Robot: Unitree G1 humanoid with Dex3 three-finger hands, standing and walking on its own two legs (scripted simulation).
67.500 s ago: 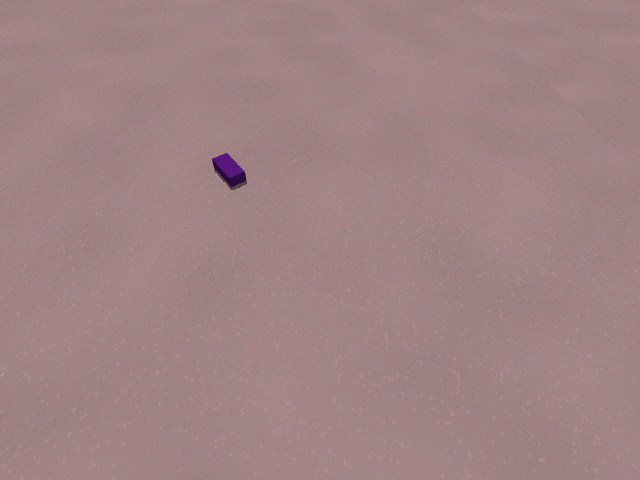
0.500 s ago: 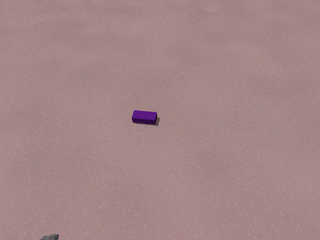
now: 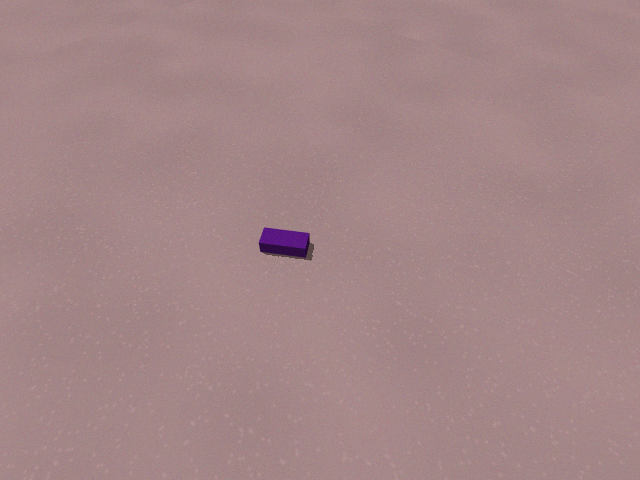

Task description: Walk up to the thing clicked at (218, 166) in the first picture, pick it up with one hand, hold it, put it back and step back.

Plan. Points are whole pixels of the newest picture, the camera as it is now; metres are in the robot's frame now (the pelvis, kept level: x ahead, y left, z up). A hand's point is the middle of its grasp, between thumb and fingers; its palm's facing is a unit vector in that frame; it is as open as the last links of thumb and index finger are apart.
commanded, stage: step back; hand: left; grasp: from above
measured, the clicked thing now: (284, 242) +1.08 +0.21 -0.73
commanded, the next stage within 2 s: stand in 0.40 s
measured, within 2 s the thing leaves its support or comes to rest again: neither
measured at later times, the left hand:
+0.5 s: hand out of the picture +0.14 +0.25 -0.13, palm faces -0.04 -0.94 -0.35, open 7.4 cm
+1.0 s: hand out of the picture +0.09 +0.25 -0.13, palm faces -0.05 -0.94 -0.34, open 7.4 cm
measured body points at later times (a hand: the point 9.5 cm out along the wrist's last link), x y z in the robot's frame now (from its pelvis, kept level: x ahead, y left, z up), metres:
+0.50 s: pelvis +0.02 +0.00 +0.02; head +0.04 +0.00 +0.47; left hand +0.14 +0.30 -0.11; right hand +0.13 -0.29 -0.11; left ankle +0.03 +0.12 -0.72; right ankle +0.01 -0.13 -0.72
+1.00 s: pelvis +0.01 +0.00 +0.02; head +0.02 -0.01 +0.47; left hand +0.09 +0.30 -0.11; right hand +0.07 -0.31 -0.11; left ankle +0.03 +0.12 -0.73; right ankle +0.01 -0.13 -0.73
